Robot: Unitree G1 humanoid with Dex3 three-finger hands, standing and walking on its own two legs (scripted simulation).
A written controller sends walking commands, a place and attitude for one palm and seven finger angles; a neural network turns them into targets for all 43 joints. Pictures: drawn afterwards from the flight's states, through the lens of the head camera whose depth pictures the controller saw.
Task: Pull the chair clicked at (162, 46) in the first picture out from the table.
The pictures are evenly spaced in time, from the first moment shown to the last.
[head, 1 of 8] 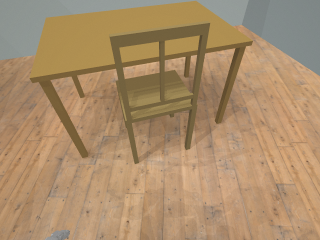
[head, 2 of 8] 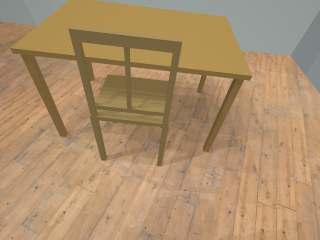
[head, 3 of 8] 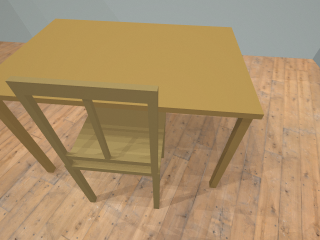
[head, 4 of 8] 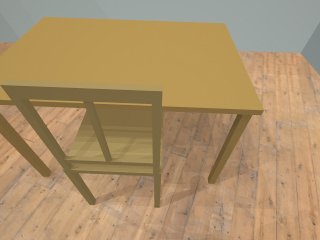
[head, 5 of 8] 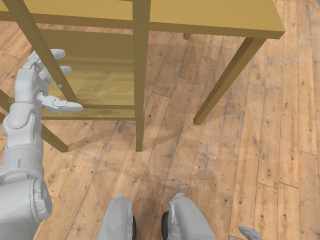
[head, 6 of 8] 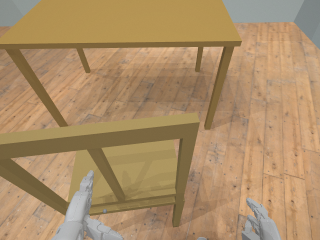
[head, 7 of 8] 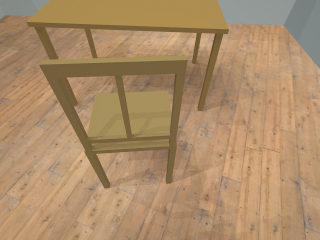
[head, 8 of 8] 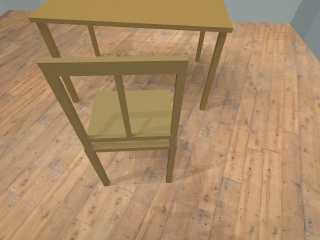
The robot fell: no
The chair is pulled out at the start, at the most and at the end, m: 0.00 0.53 0.53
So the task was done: yes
